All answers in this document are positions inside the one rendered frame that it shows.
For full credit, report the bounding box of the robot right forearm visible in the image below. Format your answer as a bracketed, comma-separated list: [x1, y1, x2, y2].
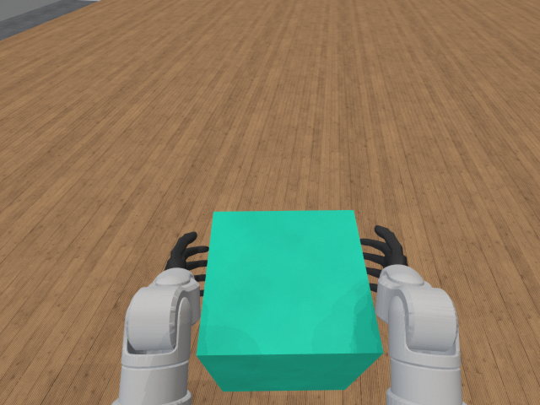
[375, 264, 467, 405]

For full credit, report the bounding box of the left robot hand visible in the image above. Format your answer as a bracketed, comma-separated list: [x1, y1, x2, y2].
[165, 231, 209, 296]

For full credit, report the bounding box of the robot left forearm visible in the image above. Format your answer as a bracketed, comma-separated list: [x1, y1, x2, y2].
[111, 267, 201, 405]

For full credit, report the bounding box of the right robot hand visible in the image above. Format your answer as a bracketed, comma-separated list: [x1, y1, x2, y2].
[360, 225, 408, 293]

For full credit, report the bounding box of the carton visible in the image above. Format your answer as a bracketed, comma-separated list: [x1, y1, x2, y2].
[197, 210, 383, 392]

